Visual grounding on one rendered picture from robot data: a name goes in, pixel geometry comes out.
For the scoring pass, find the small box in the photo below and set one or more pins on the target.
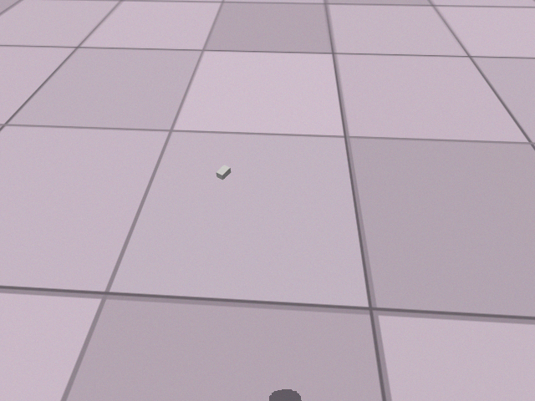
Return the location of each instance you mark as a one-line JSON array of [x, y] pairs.
[[223, 172]]

